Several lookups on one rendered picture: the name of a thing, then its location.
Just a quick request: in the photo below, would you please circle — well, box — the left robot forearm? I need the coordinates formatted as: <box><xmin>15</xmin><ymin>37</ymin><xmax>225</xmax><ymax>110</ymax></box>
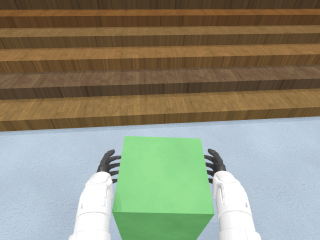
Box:
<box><xmin>68</xmin><ymin>171</ymin><xmax>113</xmax><ymax>240</ymax></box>

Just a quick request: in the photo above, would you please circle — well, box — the right robot forearm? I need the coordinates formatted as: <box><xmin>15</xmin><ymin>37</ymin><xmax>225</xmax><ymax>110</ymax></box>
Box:
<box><xmin>212</xmin><ymin>171</ymin><xmax>261</xmax><ymax>240</ymax></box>

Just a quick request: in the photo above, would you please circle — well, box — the robot right hand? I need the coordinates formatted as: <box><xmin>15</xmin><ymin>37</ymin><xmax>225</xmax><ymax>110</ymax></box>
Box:
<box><xmin>204</xmin><ymin>148</ymin><xmax>226</xmax><ymax>184</ymax></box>

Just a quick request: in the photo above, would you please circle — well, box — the robot left hand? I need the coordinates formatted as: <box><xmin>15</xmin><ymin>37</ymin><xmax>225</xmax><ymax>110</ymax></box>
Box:
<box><xmin>97</xmin><ymin>149</ymin><xmax>122</xmax><ymax>183</ymax></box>

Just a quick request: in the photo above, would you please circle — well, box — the carton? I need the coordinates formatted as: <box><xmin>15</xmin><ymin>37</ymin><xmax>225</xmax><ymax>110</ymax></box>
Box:
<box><xmin>112</xmin><ymin>136</ymin><xmax>215</xmax><ymax>240</ymax></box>

